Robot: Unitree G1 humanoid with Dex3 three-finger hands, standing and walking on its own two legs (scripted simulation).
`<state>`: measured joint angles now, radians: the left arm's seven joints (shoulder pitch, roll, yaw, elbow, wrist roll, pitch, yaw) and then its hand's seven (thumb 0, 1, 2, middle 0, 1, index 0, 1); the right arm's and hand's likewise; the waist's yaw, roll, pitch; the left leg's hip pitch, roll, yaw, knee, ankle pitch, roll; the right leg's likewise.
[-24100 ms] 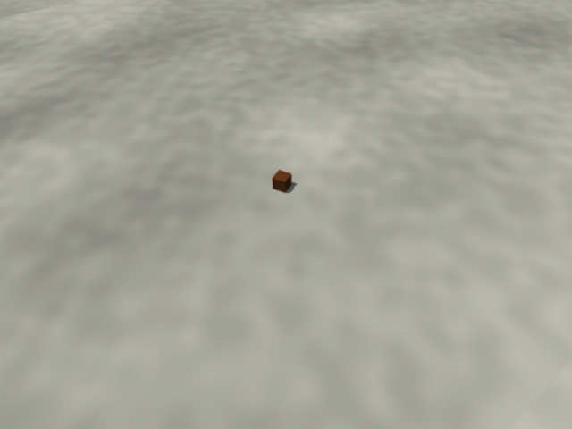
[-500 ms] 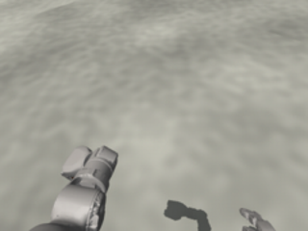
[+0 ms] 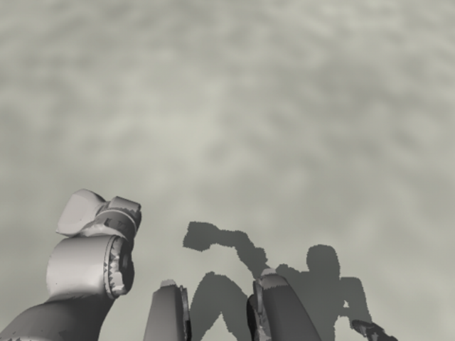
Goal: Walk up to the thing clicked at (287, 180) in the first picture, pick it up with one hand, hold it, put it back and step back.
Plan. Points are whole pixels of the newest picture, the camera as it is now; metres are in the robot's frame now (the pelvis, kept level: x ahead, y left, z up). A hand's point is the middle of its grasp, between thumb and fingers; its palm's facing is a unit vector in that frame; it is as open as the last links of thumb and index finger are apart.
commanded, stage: crouch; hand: left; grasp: from above
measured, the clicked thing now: (104, 226) +0.36 +0.25 -0.16
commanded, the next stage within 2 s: lower in 1.28 s
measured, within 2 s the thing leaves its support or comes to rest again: neither
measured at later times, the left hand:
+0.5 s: hand (131, 219) +0.42 +0.25 -0.34, palm faces -0.05 -0.47 -0.88, open 10.2 cm
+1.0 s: hand (138, 219) +0.44 +0.25 -0.43, palm faces -0.08 -0.45 -0.89, open 10.2 cm
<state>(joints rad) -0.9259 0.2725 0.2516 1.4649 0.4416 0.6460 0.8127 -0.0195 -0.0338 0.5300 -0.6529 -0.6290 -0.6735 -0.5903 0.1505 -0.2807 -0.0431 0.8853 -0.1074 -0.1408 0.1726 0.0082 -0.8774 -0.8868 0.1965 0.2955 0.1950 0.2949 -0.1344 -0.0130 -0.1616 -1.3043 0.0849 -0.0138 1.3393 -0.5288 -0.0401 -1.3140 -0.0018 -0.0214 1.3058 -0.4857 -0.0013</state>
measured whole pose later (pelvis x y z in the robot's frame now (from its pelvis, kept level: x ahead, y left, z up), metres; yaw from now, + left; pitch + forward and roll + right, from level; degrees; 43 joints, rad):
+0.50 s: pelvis -0.04 +0.01 -0.20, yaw -1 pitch +39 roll -3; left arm -1.21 0.49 0.37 1.57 0.50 0.57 0.77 -0.02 -0.10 0.56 -0.73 -0.56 -0.77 -0.50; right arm 0.15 -0.27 -0.02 0.90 -0.12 -0.14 0.24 0.00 -0.91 -0.90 0.20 0.30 0.20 0.30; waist -0.23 0.04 -0.15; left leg -2.08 0.06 -0.07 2.06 -0.67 -0.03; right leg -2.08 -0.02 -0.02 2.00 -0.61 0.02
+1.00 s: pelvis -0.04 +0.01 -0.28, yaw -3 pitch +38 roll -4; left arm -1.33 0.64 0.45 1.68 0.58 0.56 0.76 -0.02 -0.10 0.56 -0.74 -0.56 -0.77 -0.50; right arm 0.14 -0.32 0.00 0.88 -0.14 -0.18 0.32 0.00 -0.92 -0.90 0.19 0.30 0.19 0.29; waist -0.28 0.04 -0.02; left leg -2.27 0.05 -0.11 2.31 -0.71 -0.04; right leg -2.27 -0.01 -0.04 2.25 -0.64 0.02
